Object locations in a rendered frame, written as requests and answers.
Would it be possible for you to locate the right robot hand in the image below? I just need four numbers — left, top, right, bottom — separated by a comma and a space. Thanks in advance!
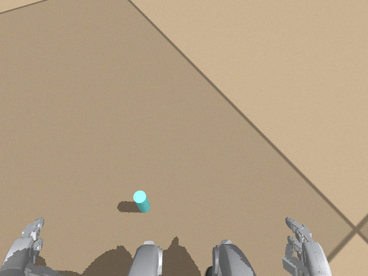
282, 217, 332, 276

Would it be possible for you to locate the can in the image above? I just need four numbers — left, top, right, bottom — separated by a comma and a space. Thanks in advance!
133, 190, 150, 213

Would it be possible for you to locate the left robot hand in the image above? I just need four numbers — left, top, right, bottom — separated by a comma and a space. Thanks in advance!
0, 217, 66, 276

